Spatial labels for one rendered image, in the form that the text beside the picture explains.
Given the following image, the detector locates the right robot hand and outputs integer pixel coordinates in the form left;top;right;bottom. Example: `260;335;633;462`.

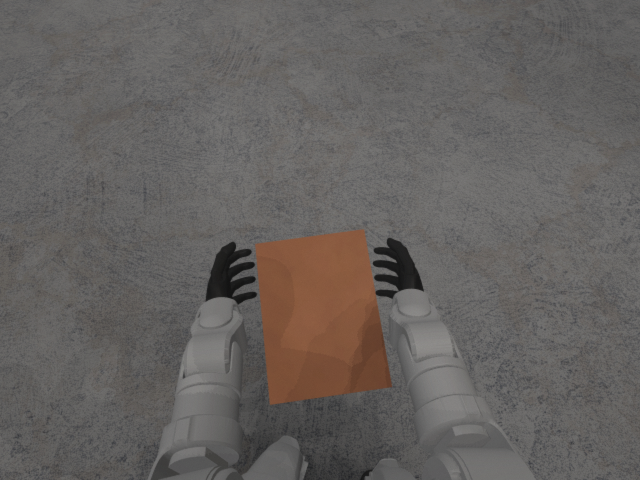
373;238;424;299

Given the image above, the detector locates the left robot thigh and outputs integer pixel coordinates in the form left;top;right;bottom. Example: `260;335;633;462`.
241;442;308;480

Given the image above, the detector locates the robot left shin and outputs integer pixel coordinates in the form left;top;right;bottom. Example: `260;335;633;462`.
277;435;301;452

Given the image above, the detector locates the carton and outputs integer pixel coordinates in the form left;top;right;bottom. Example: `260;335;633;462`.
255;229;392;405

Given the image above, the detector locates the robot left forearm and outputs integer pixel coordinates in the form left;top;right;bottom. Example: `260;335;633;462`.
147;297;248;480

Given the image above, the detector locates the left robot hand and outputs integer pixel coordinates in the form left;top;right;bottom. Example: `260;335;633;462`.
206;242;257;304

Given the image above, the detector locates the robot right forearm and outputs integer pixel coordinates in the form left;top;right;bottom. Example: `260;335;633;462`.
389;289;536;480

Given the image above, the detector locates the right robot upper arm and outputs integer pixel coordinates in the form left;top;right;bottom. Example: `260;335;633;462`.
422;447;535;480

